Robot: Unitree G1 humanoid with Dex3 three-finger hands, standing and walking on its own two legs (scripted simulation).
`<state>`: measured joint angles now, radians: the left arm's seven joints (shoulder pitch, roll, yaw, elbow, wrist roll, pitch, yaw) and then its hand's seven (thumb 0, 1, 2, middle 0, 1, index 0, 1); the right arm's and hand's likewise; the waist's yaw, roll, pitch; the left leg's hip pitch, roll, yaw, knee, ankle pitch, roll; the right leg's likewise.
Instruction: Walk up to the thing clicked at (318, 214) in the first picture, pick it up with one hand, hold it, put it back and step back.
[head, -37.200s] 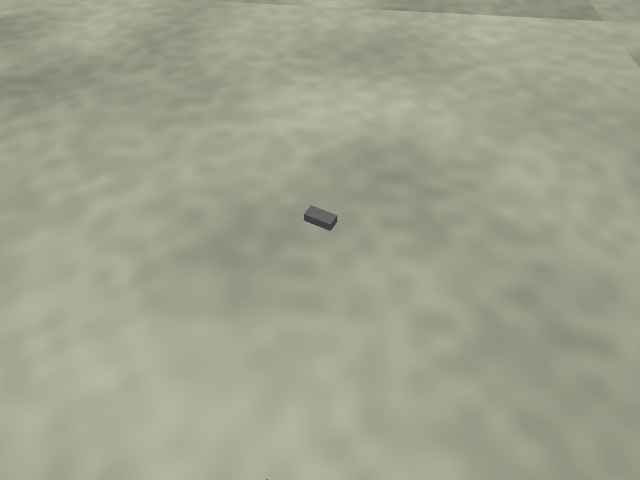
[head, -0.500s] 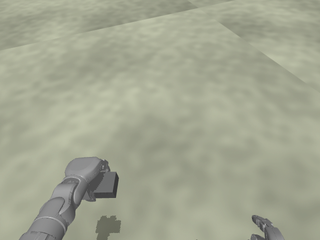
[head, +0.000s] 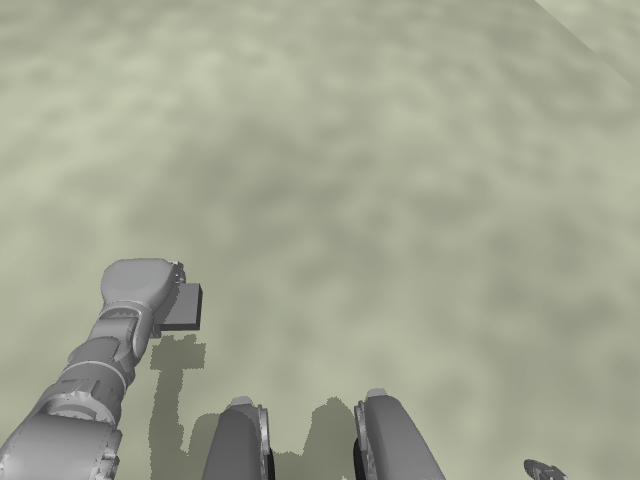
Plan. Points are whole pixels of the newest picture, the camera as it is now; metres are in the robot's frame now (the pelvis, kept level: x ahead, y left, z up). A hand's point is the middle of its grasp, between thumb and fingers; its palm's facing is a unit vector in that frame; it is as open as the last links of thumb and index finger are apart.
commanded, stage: crouch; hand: left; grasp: from above
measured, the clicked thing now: (154, 307) +0.39 +0.23 -0.15
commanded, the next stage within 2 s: lower in 1.28 s
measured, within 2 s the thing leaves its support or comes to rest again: neither
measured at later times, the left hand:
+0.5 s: hand (182, 325) +0.41 +0.24 -0.34, palm faces -0.43 +0.01 -0.90, open 9.0 cm
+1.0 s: hand (192, 327) +0.43 +0.24 -0.43, palm faces -0.46 +0.00 -0.89, open 9.0 cm
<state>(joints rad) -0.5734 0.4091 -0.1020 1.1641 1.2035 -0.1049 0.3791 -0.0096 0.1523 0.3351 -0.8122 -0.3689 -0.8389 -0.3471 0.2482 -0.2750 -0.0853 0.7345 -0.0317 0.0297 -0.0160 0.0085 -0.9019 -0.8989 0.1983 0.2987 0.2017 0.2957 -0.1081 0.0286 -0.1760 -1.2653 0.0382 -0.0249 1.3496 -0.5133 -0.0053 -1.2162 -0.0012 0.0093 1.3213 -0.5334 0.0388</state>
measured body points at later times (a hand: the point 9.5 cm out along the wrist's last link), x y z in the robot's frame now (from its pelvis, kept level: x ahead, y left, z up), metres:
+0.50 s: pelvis -0.03 +0.00 -0.18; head +0.18 +0.04 +0.21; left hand +0.43 +0.24 -0.28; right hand +0.03 -0.27 -0.30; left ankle +0.06 +0.12 -0.60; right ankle +0.04 -0.14 -0.60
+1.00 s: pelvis -0.04 +0.00 -0.26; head +0.20 +0.04 +0.12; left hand +0.45 +0.24 -0.38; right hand -0.02 -0.28 -0.37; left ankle +0.06 +0.12 -0.60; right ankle +0.04 -0.14 -0.60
